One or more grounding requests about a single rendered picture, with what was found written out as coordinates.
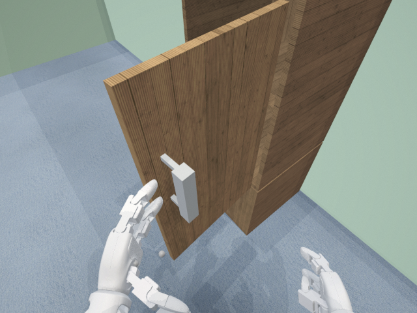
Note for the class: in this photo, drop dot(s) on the robot right hand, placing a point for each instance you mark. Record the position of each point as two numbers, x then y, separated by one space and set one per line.
328 293

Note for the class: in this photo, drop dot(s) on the robot left forearm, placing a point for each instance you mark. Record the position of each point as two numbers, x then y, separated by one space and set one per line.
104 301

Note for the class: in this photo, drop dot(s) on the robot left hand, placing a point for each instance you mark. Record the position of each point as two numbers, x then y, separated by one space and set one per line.
123 247

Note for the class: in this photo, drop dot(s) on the handle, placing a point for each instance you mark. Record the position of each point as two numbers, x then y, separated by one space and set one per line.
185 188

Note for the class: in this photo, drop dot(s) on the cupboard door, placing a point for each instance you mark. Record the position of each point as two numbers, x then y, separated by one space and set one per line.
203 103

